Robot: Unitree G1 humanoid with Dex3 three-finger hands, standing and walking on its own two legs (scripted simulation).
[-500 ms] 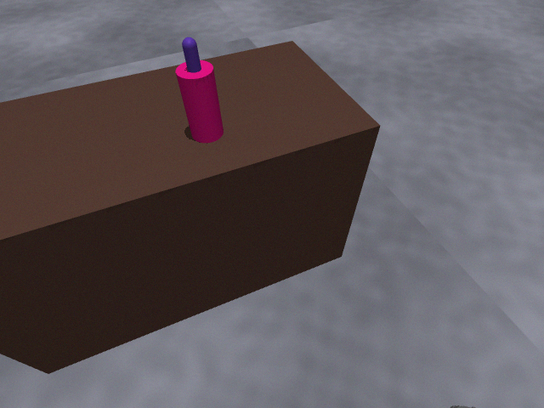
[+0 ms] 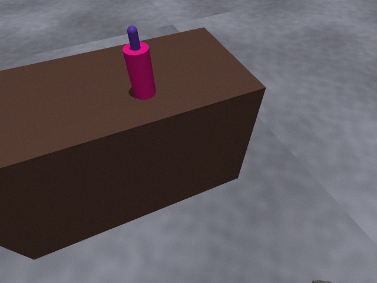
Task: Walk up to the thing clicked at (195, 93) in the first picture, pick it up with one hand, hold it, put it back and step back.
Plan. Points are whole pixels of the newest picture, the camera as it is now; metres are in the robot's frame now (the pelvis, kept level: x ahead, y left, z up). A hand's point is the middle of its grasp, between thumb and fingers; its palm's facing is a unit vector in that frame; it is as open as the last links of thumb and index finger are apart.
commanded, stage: stand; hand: right
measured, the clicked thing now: (139, 63) +0.75 +0.19 +0.04
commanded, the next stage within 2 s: walk up in 0.62 s
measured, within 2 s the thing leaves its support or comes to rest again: neither
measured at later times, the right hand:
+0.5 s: hand out of the picture +0.08 -0.25 -0.16, palm faces -0.04 +0.94 -0.34, open 7.4 cm
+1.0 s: hand (274, 262) +0.18 -0.19 -0.16, palm faces -0.19 +0.89 -0.41, open 7.4 cm
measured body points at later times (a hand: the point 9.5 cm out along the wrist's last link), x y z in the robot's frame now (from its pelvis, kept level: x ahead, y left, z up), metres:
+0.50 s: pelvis +0.00 +0.00 +0.00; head +0.01 +0.00 +0.45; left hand +0.07 +0.30 -0.13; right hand +0.08 -0.30 -0.13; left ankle +0.00 +0.12 -0.75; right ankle -0.01 -0.12 -0.75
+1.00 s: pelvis +0.06 +0.09 -0.04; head +0.08 +0.11 +0.41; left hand +0.04 +0.45 -0.15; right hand +0.19 -0.23 -0.13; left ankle +0.11 +0.23 -0.75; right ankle -0.01 -0.10 -0.72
